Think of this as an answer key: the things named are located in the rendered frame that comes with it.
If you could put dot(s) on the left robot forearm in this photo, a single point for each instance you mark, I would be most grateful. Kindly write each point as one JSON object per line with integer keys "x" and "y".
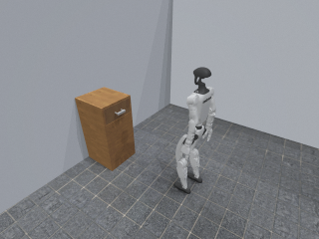
{"x": 191, "y": 133}

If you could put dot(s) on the drawer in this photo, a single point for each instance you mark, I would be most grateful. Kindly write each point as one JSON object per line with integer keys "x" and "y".
{"x": 109, "y": 113}

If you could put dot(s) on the left robot hand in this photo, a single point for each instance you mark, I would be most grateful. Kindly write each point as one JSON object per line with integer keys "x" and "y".
{"x": 185, "y": 150}

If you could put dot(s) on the right robot upper arm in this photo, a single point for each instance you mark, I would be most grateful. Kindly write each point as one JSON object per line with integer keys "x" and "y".
{"x": 212, "y": 107}

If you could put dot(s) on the right robot hand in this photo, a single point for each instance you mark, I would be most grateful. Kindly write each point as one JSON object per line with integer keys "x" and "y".
{"x": 209, "y": 132}

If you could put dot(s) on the right robot foot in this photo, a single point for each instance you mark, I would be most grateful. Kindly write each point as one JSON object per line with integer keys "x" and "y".
{"x": 191, "y": 176}

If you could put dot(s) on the right robot forearm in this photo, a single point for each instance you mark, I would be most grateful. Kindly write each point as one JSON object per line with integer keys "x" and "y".
{"x": 209, "y": 121}

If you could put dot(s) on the cabinet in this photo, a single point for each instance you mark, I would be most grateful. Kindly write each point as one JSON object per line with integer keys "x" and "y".
{"x": 108, "y": 144}

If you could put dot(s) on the robot torso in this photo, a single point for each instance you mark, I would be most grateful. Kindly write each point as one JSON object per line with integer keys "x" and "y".
{"x": 203, "y": 106}

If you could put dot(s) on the left robot upper arm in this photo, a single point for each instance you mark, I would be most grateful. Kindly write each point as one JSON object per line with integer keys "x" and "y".
{"x": 192, "y": 102}

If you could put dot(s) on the handle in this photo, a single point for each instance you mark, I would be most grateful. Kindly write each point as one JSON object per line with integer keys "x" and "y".
{"x": 121, "y": 112}

